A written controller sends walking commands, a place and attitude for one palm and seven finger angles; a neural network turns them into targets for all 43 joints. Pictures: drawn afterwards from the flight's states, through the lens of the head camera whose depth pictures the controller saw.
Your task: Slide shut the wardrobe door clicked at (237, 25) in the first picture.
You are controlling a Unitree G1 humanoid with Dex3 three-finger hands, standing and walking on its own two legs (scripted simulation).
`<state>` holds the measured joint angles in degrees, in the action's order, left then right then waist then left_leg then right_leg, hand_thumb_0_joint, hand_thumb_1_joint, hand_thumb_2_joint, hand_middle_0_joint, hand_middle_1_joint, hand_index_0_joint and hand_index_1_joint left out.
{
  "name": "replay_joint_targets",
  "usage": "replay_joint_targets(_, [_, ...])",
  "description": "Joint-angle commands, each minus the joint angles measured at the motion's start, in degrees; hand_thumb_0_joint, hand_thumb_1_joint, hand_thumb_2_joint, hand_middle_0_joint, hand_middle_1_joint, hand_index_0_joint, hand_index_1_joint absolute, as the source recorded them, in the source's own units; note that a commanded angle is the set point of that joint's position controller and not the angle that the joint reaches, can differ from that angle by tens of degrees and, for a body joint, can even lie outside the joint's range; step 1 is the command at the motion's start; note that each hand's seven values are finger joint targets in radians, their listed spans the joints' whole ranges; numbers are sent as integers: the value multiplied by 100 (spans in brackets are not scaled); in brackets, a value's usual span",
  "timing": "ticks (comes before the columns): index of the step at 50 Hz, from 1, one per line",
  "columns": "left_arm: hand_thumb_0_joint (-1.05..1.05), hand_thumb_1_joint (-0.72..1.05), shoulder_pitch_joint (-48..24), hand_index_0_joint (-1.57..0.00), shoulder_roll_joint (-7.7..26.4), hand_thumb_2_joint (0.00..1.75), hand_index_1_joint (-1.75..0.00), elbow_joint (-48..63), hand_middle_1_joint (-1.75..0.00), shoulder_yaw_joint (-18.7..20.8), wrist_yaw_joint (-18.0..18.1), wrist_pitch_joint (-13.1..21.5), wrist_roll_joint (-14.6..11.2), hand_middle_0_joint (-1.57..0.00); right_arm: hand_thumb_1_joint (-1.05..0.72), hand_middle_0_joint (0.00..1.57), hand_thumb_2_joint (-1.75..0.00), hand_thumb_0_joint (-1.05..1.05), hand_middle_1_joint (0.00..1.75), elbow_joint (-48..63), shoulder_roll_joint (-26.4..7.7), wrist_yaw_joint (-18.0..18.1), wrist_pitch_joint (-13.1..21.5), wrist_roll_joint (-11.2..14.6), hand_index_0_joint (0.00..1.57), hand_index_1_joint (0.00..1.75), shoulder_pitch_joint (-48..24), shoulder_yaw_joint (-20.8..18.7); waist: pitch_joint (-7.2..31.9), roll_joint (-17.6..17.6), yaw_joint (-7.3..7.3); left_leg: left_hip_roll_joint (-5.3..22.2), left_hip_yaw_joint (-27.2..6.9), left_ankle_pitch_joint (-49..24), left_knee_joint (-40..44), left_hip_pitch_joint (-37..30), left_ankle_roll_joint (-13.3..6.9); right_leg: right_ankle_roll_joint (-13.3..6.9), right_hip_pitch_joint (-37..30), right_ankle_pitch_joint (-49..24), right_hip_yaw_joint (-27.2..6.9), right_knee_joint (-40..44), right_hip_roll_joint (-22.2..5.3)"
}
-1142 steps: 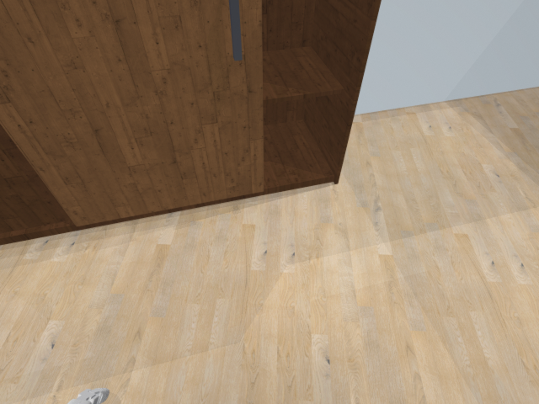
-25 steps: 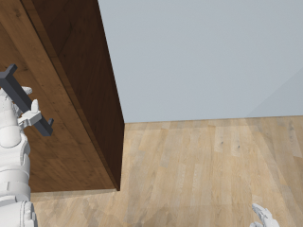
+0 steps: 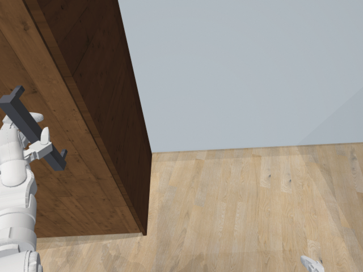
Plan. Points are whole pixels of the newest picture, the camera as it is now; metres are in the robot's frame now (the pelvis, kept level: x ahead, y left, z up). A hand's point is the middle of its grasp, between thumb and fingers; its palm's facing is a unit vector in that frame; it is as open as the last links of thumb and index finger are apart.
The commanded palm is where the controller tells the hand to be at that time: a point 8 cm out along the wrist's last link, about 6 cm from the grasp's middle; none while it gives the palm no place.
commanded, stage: stop walking and hold the door there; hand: left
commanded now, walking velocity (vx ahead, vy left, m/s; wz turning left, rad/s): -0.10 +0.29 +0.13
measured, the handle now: (41, 132) +0.39 +0.36 +0.10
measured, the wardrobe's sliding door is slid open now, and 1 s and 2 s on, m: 0.00 0.00 0.00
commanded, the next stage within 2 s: loosen the grip on the handle in 1.34 s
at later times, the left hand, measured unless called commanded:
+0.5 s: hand (43, 146) +0.35 +0.33 +0.10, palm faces +0.36 -0.89 -0.29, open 5.7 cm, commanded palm +0.31 +0.38 +0.10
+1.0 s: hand (43, 145) +0.35 +0.33 +0.10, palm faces +0.21 -0.97 -0.15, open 5.9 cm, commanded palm +0.32 +0.37 +0.10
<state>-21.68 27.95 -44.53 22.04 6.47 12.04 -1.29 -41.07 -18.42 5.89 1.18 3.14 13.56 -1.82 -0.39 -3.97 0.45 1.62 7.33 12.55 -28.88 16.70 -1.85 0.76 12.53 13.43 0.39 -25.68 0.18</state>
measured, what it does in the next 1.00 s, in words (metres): steps to the left: right foot, then left foot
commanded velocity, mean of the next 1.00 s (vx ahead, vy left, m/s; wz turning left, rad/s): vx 0.04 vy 0.07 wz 0.06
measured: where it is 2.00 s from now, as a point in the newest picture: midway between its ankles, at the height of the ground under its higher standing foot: outside the picture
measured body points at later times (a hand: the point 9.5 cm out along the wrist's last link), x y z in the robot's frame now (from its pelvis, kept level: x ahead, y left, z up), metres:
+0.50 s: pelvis -0.05 +0.08 -0.01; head +0.01 +0.05 +0.44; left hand +0.33 +0.38 +0.12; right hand +0.08 -0.16 -0.14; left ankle -0.02 +0.16 -0.68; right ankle -0.07 -0.05 -0.74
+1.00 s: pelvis -0.06 +0.15 -0.01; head +0.02 +0.15 +0.43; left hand +0.33 +0.38 +0.11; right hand +0.11 -0.05 -0.14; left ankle -0.04 +0.30 -0.74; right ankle -0.04 +0.04 -0.74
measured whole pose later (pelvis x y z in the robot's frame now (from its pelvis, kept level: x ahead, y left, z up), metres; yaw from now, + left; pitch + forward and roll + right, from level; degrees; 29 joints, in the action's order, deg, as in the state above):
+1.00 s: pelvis -0.06 +0.15 -0.01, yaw +3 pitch -1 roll +0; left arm -28.9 14.3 -21.0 7.8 5.7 6.8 -3.5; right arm -40.2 -9.9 3.0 4.7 1.6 6.7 3.1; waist -12.0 -1.7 0.2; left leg 4.2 0.9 15.7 -35.6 17.3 0.9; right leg -0.6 16.5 18.3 3.5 -36.1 -0.9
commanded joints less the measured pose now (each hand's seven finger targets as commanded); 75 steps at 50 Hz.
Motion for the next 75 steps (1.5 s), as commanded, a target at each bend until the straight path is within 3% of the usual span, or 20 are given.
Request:
replay_joint_targets(1, [0,90,-1529,-45,1919,90,-140,540,-140,420,140,94,74,-45,-90,20,-90,0,30,717,-660,44,116,-9,20,30,-249,-239,963,1165,-30,228,-837,597,-599,5,213,-612,-317,-3026,-1466,408,-2084])
replay_joint_targets(5, [0,90,-1719,-45,2403,90,-140,546,-140,847,154,139,116,-45,-90,20,-90,0,30,654,-703,81,96,-42,20,30,-224,-246,965,1150,8,282,-873,-96,71,-441,177,-390,57,-2286,-978,102,-1988])
replay_joint_targets(10, [0,90,-2243,-45,1483,90,-140,1316,-140,-6,92,387,71,-45,-90,20,-90,0,30,1024,-617,20,172,-55,20,30,-518,-106,1066,-1082,-44,1546,-2254,-180,1772,-781,-333,58,1180,1955,173,-2989,-313])
replay_joint_targets(18, [0,90,-2397,-45,1408,90,-140,1395,-140,-119,68,87,-38,-45,-90,20,-90,0,30,887,-542,-137,413,-146,20,30,-654,-29,1149,-594,-232,618,-859,401,1320,-556,-346,-30,-335,1246,969,-730,-447])
replay_joint_targets(20, [0,90,-2348,-45,1563,90,-140,1358,-140,-60,11,127,-43,-45,-90,20,-90,0,30,879,-514,-239,369,-231,20,30,-685,-52,1054,874,-358,41,-680,1124,-519,914,124,-669,-1649,555,-476,1066,-1713])
replay_joint_targets(21, [0,90,-2447,-45,1755,90,-140,1300,-140,55,13,210,-32,-45,-90,20,-90,0,30,891,-621,-252,334,-242,20,30,-598,-144,672,2330,-328,-287,-1155,1796,-2936,2227,339,-1422,-1567,93,-3232,1656,-3660])
replay_joint_targets(22, [0,90,-2597,-45,1498,90,-140,1204,-140,110,53,156,-116,-45,-90,20,-90,0,30,709,-644,-273,426,-218,20,30,-441,-138,768,1713,-201,140,-2077,1364,-4265,1917,393,-1366,-736,-267,-2719,1262,-3894])
replay_joint_targets(25, [0,90,-2963,-45,1647,90,-140,1831,-140,205,-32,371,-22,-45,-90,20,-90,0,30,563,-324,-322,475,-220,20,30,-538,60,1095,1445,-37,133,-1337,1023,-4229,2164,459,-730,-1528,-2066,-583,289,-2755])
replay_joint_targets(31, [0,90,-2712,-45,1110,90,-140,2686,-140,-71,-50,317,30,-45,-90,20,-90,0,30,732,-52,-71,411,-195,20,30,-809,45,1009,1713,-26,-274,512,27,-309,-564,323,-222,-487,-2603,685,-490,-1717])
replay_joint_targets(35, [0,90,-3267,-45,-248,90,-140,4274,-140,-1238,-209,395,-78,-45,-90,20,-90,0,30,904,-456,-71,511,-104,20,30,-534,-156,1573,-1102,219,1797,-2205,-2911,672,-1957,-623,152,1369,2301,484,-3484,-156])
replay_joint_targets(41, [0,90,-3034,-45,-298,90,-140,4467,-140,-1370,-155,71,-47,-45,-90,20,-90,0,30,822,-178,-284,615,-129,20,30,-696,-59,1712,-1136,36,1420,-1011,-2661,-469,-1368,-396,16,-95,511,201,-713,-106])
replay_joint_targets(45, [0,90,-3012,-45,-139,90,-140,3649,-140,-1221,-151,-147,-131,-45,-90,20,-90,0,30,894,-27,-230,568,-94,20,30,-756,13,1367,2617,55,62,-532,1140,-1965,297,273,-700,-863,-1933,-1179,328,-1290])
replay_joint_targets(51, [0,90,-2890,-45,-950,90,-140,3720,-140,-1832,-168,-30,-186,-45,-90,20,-90,0,30,854,-57,-185,579,-189,20,30,-786,139,1975,-393,31,1451,-1607,-3049,256,-2000,-425,118,191,-196,83,-1005,-131])
replay_joint_targets(53, [0,90,-3029,-45,-735,90,-140,3741,-140,-1739,-150,-39,-86,-45,-90,20,-90,0,30,830,-93,-195,572,-239,20,30,-809,155,1390,-1046,21,1369,-1469,-2895,391,-1604,-453,47,253,441,154,-824,-78])
replay_joint_targets(59, [0,90,-2666,-45,-582,90,-140,3501,-140,-1640,-101,-119,-114,-45,-90,20,-90,0,30,900,-68,-119,544,-169,20,30,-720,94,1893,610,89,539,-491,-1868,-185,-1191,194,-78,-866,-2703,-241,-53,-599])
replay_joint_targets(71, [0,90,-2215,-45,-318,90,-140,2764,-140,-1346,-49,-52,-154,-45,-90,20,-90,0,30,918,-179,2,344,-182,20,30,-667,40,1540,327,54,510,-400,-1487,315,-1214,139,31,-493,-1679,-147,353,-435])
replay_joint_targets(72, [0,90,-6070,-45,3035,90,-140,3679,-140,1058,-162,115,539,-45,-90,20,-90,0,30,1101,-433,-176,484,-264,20,30,-390,-505,1345,1581,-301,506,-69,-1242,-207,-797,-16,147,-653,-2802,-729,623,-544])
replay_joint_targets(73, [0,78,-6504,-45,2360,84,-140,2074,-140,1037,-330,-451,420,-45,-90,20,-90,0,30,408,-506,-243,736,-500,20,30,-441,-736,3106,34,128,-149,-346,-2415,771,-443,80,-476,-1452,-4120,-7,-724,-212])
replay_joint_targets(74, [0,66,-4269,-45,-165,78,-140,898,-140,-733,-575,-690,379,-45,-90,20,-90,0,30,638,-283,-290,922,-203,20,30,339,-437,3334,663,216,-61,-323,-3343,353,-1182,202,-250,-643,-3423,253,-647,-83])
replay_joint_targets(75, [0,54,-2992,-45,-605,73,-140,786,-140,-305,-661,-660,-130,-45,-90,20,-90,0,30,568,-318,-368,914,-146,20,30,372,-401,2898,216,-11,-30,-357,-3239,2,-1210,229,-166,-282,-3118,222,-408,-51])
